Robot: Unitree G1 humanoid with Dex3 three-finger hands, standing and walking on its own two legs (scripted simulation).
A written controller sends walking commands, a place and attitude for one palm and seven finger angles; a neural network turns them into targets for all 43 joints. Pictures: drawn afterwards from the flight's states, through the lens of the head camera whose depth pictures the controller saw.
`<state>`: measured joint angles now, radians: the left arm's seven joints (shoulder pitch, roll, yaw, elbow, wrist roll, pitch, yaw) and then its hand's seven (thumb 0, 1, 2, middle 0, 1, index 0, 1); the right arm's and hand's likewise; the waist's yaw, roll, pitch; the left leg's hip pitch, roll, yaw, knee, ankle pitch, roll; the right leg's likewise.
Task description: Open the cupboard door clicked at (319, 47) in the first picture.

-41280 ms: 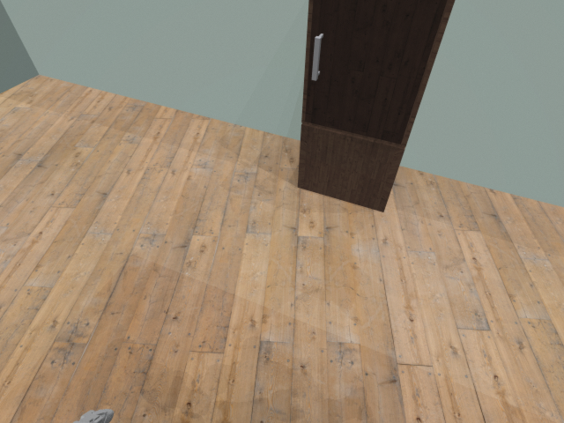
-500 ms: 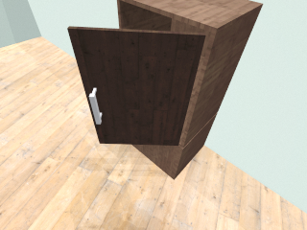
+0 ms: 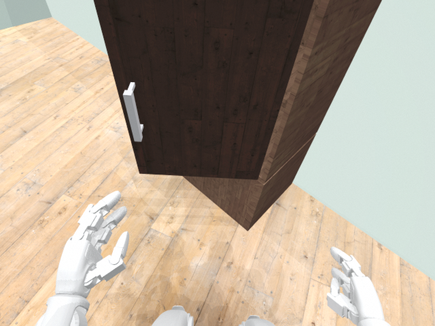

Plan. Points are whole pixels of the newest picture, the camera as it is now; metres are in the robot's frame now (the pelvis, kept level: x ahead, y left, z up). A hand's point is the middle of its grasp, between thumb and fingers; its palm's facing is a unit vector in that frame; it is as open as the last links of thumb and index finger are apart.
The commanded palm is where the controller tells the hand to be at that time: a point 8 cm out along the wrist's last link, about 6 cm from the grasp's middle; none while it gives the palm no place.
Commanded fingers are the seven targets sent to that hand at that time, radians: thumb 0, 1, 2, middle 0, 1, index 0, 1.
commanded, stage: raise the hand with hooked fingers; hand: left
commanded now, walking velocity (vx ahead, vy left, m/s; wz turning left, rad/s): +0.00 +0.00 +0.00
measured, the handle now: (135, 113) +0.60 +0.24 +0.02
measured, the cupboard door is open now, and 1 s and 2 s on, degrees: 42 42 42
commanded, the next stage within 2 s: move the hooked fingers beside the handle in 1.76 s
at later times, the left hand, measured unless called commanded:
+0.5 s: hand (106, 248) +0.25 +0.21 +0.01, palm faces +0.03 -1.00 -0.03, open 11.0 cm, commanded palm +0.22 +0.26 +0.02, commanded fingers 0.00 -0.10 0.47 -0.27 -0.94 -0.27 -0.94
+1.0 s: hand (81, 231) +0.27 +0.25 +0.03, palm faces +0.05 -1.00 -0.07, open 13.7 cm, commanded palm +0.25 +0.30 +0.03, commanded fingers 0.00 -0.50 0.30 -0.30 -1.20 -0.30 -1.20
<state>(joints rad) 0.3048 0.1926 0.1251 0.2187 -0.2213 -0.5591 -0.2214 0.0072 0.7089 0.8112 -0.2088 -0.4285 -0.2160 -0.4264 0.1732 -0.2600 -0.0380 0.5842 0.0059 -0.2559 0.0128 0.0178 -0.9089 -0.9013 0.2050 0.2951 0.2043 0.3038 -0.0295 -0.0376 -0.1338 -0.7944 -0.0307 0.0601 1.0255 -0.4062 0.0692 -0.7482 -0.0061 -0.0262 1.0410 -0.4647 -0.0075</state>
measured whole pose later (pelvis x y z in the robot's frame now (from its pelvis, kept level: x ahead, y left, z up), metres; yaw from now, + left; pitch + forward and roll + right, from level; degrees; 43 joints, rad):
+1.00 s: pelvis +0.02 -0.01 -0.02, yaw +1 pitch +17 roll -3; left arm 0.16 0.38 0.37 0.26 -0.37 -0.35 -0.44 0.00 -0.43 0.33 -0.29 -1.15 -0.30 -1.15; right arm 0.24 -0.26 0.03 0.52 0.04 -0.19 -0.06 0.02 -0.90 -0.90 0.21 0.30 0.21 0.30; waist 0.00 0.03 -0.17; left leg -0.98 0.00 -0.02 1.18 -0.49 0.04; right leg -0.89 0.03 -0.10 1.12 -0.53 -0.03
